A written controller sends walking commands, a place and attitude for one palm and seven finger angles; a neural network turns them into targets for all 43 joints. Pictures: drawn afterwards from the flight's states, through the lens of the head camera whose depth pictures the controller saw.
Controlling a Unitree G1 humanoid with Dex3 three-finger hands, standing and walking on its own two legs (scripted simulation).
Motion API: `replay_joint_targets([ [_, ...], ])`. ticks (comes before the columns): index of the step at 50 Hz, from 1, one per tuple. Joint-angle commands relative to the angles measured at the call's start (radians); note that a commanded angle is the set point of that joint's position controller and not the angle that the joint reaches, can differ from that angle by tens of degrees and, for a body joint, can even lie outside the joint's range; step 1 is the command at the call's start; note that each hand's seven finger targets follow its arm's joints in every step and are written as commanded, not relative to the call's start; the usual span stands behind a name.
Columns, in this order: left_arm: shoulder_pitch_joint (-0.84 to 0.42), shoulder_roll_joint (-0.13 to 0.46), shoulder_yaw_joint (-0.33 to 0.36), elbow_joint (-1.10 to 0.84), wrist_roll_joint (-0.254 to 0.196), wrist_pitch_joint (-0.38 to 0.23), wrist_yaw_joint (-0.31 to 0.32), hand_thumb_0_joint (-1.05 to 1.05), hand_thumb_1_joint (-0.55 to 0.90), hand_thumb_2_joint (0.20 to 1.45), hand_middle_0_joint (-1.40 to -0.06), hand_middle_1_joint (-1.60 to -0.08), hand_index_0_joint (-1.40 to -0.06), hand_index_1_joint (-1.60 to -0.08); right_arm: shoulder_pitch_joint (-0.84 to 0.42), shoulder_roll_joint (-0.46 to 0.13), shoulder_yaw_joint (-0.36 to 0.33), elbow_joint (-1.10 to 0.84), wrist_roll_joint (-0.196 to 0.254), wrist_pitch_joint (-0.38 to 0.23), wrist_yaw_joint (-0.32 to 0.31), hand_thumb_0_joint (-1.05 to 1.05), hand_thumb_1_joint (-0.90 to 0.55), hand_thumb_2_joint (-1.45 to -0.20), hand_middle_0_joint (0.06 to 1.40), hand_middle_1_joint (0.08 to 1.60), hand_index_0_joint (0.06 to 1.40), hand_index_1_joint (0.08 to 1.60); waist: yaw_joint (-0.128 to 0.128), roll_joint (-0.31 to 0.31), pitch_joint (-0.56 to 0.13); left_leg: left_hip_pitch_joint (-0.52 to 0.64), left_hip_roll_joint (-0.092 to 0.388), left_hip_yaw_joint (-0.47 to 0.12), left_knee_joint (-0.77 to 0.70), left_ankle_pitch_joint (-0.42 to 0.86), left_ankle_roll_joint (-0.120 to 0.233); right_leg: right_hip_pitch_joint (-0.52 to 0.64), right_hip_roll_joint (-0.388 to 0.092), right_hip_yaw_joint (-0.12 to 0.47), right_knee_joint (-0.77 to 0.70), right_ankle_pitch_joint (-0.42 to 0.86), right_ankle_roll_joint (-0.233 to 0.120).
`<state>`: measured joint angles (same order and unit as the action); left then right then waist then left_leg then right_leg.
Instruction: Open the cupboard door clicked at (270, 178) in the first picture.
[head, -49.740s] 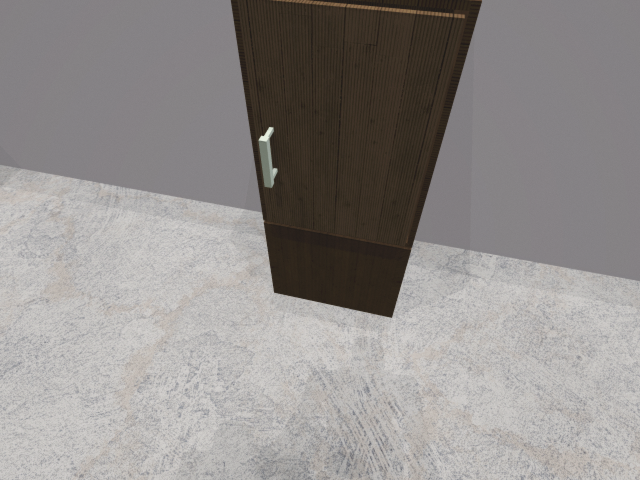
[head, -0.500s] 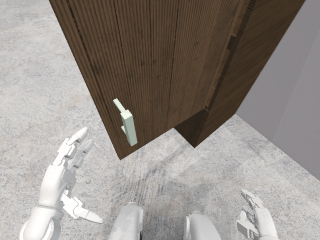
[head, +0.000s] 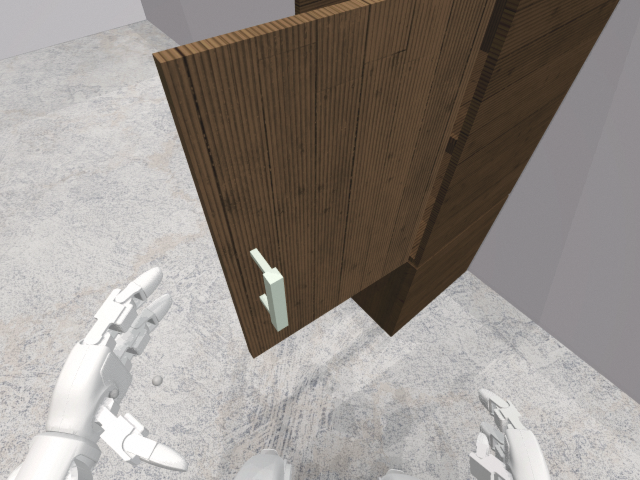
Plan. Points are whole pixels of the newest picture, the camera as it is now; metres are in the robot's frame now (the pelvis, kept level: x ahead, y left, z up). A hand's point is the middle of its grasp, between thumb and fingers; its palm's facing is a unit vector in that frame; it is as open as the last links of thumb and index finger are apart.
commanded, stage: draw the hand back to the body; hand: left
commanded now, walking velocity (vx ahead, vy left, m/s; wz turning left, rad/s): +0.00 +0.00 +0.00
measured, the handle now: (269, 291) +0.37 +0.10 -0.01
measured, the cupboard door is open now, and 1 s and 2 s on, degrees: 85 85 85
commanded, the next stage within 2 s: step back with the hand held close in 1.12 s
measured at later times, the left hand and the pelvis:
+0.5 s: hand (62, 319) +0.23 +0.24 +0.17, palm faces +0.34 -0.84 -0.42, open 12.0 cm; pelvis +0.03 +0.00 +0.07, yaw -1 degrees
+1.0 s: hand (21, 279) +0.23 +0.24 +0.23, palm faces +0.42 -0.81 -0.41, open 7.5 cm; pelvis +0.03 -0.01 +0.08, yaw -2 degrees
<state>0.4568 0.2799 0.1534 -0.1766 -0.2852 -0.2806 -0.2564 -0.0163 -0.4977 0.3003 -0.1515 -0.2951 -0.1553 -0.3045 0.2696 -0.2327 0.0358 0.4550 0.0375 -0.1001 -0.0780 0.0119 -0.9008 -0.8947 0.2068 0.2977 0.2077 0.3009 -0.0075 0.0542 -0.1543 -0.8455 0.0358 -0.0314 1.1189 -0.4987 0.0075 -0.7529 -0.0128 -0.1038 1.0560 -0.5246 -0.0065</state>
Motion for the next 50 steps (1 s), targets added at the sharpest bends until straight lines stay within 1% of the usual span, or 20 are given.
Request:
replay_joint_targets([
  [1, -0.015, 0.132, 0.112, -0.245, -0.035, -0.046, -0.005, 0.0, -0.36, 0.36, -0.155, -0.3, -0.155, -0.3, -0.068, -0.115, -0.052, -0.166, 0.008, -0.064, -0.01, 0.0, -0.9, -0.9, 0.2, 0.3, 0.2, 0.3, 0.012, 0.049, -0.137, 0.245, -0.036, -0.024, -0.252, 0.193, 0.001, 0.116, 0.051, 0.016, -0.202, 0.195, -0.017],
  [2, -0.004, 0.137, 0.121, -0.252, -0.038, -0.034, -0.007, 0.0, -0.325, 0.375, -0.156, -0.3, -0.156, -0.3, -0.07, -0.113, -0.05, -0.167, 0.008, -0.066, -0.009, 0.0, -0.9, -0.9, 0.2, 0.3, 0.2, 0.3, 0.015, 0.055, -0.13, 0.253, -0.037, -0.022, -0.263, 0.197, 0.001, 0.131, 0.05, 0.015, -0.213, 0.203, -0.017],
  [3, 0.021, 0.301, 0.171, -0.266, 0.129, 0.04, 0.155, 0.0, -0.29, 0.39, -0.158, -0.3, -0.158, -0.3, -0.077, -0.109, -0.054, -0.161, -0.004, -0.042, -0.033, 0.0, -0.9, -0.9, 0.2, 0.3, 0.2, 0.3, 0.076, 0.03, -0.163, 0.278, -0.025, -0.005, -0.322, 0.194, 0.01, 0.172, 0.021, 0.078, -0.279, 0.191, -0.031],
  [4, 0.042, 0.185, 0.093, -0.332, 0.147, 0.084, 0.227, 0.0, -0.255, 0.405, -0.159, -0.3, -0.159, -0.3, -0.089, -0.088, -0.038, -0.183, -0.008, -0.034, -0.042, 0.0, -0.9, -0.9, 0.2, 0.3, 0.2, 0.3, 0.042, 0.057, -0.099, 0.297, -0.027, 0.003, -0.346, 0.196, 0.009, 0.166, 0.015, 0.071, -0.298, 0.2, -0.022],
  [5, 0.096, 0.15, 0.062, -0.331, 0.177, 0.124, 0.281, 0.0, -0.22, 0.42, -0.16, -0.3, -0.16, -0.3, -0.073, -0.08, -0.036, -0.166, -0.007, -0.023, -0.043, 0.0, -0.9, -0.9, 0.2, 0.3, 0.2, 0.3, 0.041, 0.089, -0.08, 0.324, -0.022, 0.007, -0.36, 0.21, 0.007, 0.192, 0.011, 0.062, -0.307, 0.21, -0.021],
  [6, 0.103, 0.161, 0.064, -0.36, 0.2, 0.151, 0.319, 0.0, -0.185, 0.435, -0.161, -0.3, -0.161, -0.3, -0.073, -0.084, -0.035, -0.162, -0.007, -0.013, -0.044, 0.0, -0.9, -0.9, 0.2, 0.3, 0.2, 0.3, 0.04, 0.09, -0.071, 0.345, -0.018, 0.005, -0.37, 0.233, 0.007, 0.205, 0.012, 0.057, -0.319, 0.226, -0.02],
  [9, 0.083, 0.175, 0.068, -0.382, 0.23, 0.195, 0.384, 0.0, -0.08, 0.48, -0.165, -0.3, -0.165, -0.3, -0.08, -0.093, -0.03, -0.147, -0.016, -0.01, -0.05, 0.0, -0.9, -0.9, 0.2, 0.3, 0.2, 0.3, 0.027, 0.01, -0.058, 0.406, -0.012, 0.005, -0.407, 0.281, 0.013, 0.271, 0.012, 0.051, -0.371, 0.276, -0.014],
  [11, 0.061, 0.189, 0.082, -0.387, 0.243, 0.206, 0.408, 0.0, -0.01, 0.51, -0.168, -0.3, -0.168, -0.3, -0.082, -0.097, -0.028, -0.134, -0.019, -0.016, -0.054, 0.0, -0.9, -0.9, 0.2, 0.3, 0.2, 0.3, 0.027, 0.016, -0.054, 0.451, -0.014, 0.014, -0.435, 0.301, 0.014, 0.313, 0.008, 0.05, -0.401, 0.303, -0.012],
  [13, 0.045, 0.205, 0.101, -0.376, 0.249, 0.214, 0.422, 0.0, 0.06, 0.54, -0.17, -0.3, -0.17, -0.3, -0.095, -0.102, -0.026, -0.118, -0.021, -0.025, -0.058, 0.0, -0.9, -0.9, 0.2, 0.3, 0.2, 0.3, 0.034, 0.006, -0.032, 0.484, -0.014, 0.015, -0.466, 0.328, 0.015, 0.354, 0.006, 0.051, -0.435, 0.328, -0.013],
  [14, 0.041, 0.188, 0.09, -0.372, 0.252, 0.216, 0.423, 0.0, 0.095, 0.555, -0.171, -0.3, -0.171, -0.3, -0.096, -0.099, -0.023, -0.112, -0.021, -0.028, -0.057, 0.0, -0.9, -0.9, 0.2, 0.3, 0.2, 0.3, 0.031, 0.011, -0.008, 0.507, -0.013, 0.017, -0.483, 0.333, 0.015, 0.355, 0.004, 0.051, -0.45, 0.332, -0.009],
  [20, 0.021, 0.2, 0.137, -0.375, 0.25, 0.212, 0.421, 0.0, 0.305, 0.645, -0.179, -0.3, -0.179, -0.3, -0.126, -0.097, -0.021, -0.069, -0.025, -0.051, -0.049, 0.0, -0.9, -0.9, 0.2, 0.3, 0.2, 0.3, 0.05, -0.024, 0.03, 0.6, -0.012, 0.027, -0.57, 0.42, 0.014, 0.468, 0.001, 0.048, -0.529, 0.411, -0.005],
  [22, -0.007, 0.211, 0.157, -0.404, 0.25, 0.203, 0.419, 0.0, 0.375, 0.675, -0.181, -0.3, -0.181, -0.3, -0.136, -0.098, -0.021, -0.059, -0.025, -0.059, -0.042, 0.0, -0.9, -0.9, 0.2, 0.3, 0.2, 0.3, 0.054, 0.012, 0.038, 0.629, -0.012, 0.028, -0.598, 0.434, 0.011, 0.495, 0.001, 0.05, -0.554, 0.415, -0.006],
  [24, 0.001, 0.211, 0.174, -0.386, 0.245, 0.202, 0.415, 0.0, 0.445, 0.705, -0.184, -0.3, -0.184, -0.3, -0.154, -0.096, -0.023, -0.046, -0.027, -0.062, -0.039, 0.0, -0.9, -0.9, 0.2, 0.3, 0.2, 0.3, 0.057, -0.001, 0.072, 0.645, -0.013, 0.04, -0.619, 0.438, 0.013, 0.52, 0.001, 0.051, -0.583, 0.438, -0.004],
  [28, -0.003, 0.245, 0.24, -0.399, 0.238, 0.187, 0.41, 0.0, 0.585, 0.765, -0.189, -0.3, -0.189, -0.3, -0.165, -0.096, -0.03, -0.025, -0.032, -0.066, -0.03, 0.0, -0.9, -0.9, 0.2, 0.3, 0.2, 0.3, 0.071, -0.007, 0.059, 0.692, -0.011, 0.051, -0.652, 0.492, 0.011, 0.586, 0.003, 0.054, -0.621, 0.496, -0.006],
  [35, -0.063, 0.263, 0.299, -0.432, 0.227, 0.165, 0.402, 0.0, 0.83, 0.87, -0.198, -0.3, -0.198, -0.3, -0.186, -0.093, -0.04, -0.003, -0.035, -0.066, -0.02, 0.0, -0.9, -0.9, 0.2, 0.3, 0.2, 0.3, 0.072, 0.017, 0.084, 0.75, -0.011, 0.071, -0.688, 0.522, 0.014, 0.625, 0.003, 0.065, -0.67, 0.545, 0.0],
  [37, -0.081, 0.273, 0.32, -0.437, 0.225, 0.156, 0.401, 0.0, 0.9, 0.9, -0.2, -0.3, -0.2, -0.3, -0.19, -0.092, -0.045, 0.003, -0.036, -0.066, -0.018, 0.0, -0.9, -0.9, 0.2, 0.3, 0.2, 0.3, 0.073, -0.005, 0.082, 0.766, -0.01, 0.075, -0.694, 0.521, 0.015, 0.629, 0.005, 0.068, -0.682, 0.549, 0.002],
  [40, -0.041, 0.207, 0.268, -0.343, 0.22, 0.164, 0.386, 0.0, 0.9, 0.9, -0.2, -0.3, -0.2, -0.3, -0.191, -0.097, -0.05, 0.013, -0.035, -0.054, -0.012, 0.0, -0.9, -0.9, 0.2, 0.3, 0.2, 0.3, 0.067, -0.024, 0.14, 0.762, -0.006, 0.078, -0.714, 0.487, 0.015, 0.615, 0.007, 0.065, -0.704, 0.512, 0.006],
  [43, -0.065, 0.237, 0.286, -0.353, 0.221, 0.155, 0.385, 0.0, 0.9, 0.9, -0.2, -0.3, -0.2, -0.3, -0.202, -0.103, -0.056, 0.014, -0.039, -0.051, -0.012, 0.0, -0.9, -0.9, 0.2, 0.3, 0.2, 0.3, 0.074, -0.047, 0.127, 0.768, -0.01, 0.078, -0.727, 0.461, 0.019, 0.633, 0.007, 0.07, -0.722, 0.489, 0.004],
  [47, -0.088, 0.267, 0.308, -0.42, 0.227, 0.142, 0.389, 0.0, 0.9, 0.9, -0.2, -0.3, -0.2, -0.3, -0.208, -0.096, -0.056, 0.013, -0.044, -0.061, -0.015, 0.0, -0.9, -0.9, 0.2, 0.3, 0.2, 0.3, 0.079, 0.003, 0.072, 0.794, -0.017, 0.085, -0.722, 0.492, 0.021, 0.66, 0.003, 0.079, -0.718, 0.535, 0.004],
  [50, -0.09, 0.269, 0.309, -0.431, 0.231, 0.139, 0.394, 0.0, 0.9, 0.9, -0.2, -0.3, -0.2, -0.3, -0.209, -0.093, -0.053, 0.022, -0.043, -0.072, -0.016, 0.0, -0.9, -0.9, 0.2, 0.3, 0.2, 0.3, 0.078, 0.037, 0.086, 0.802, -0.016, 0.084, -0.726, 0.497, 0.017, 0.654, 0.005, 0.08, -0.723, 0.53, 0.0],
])
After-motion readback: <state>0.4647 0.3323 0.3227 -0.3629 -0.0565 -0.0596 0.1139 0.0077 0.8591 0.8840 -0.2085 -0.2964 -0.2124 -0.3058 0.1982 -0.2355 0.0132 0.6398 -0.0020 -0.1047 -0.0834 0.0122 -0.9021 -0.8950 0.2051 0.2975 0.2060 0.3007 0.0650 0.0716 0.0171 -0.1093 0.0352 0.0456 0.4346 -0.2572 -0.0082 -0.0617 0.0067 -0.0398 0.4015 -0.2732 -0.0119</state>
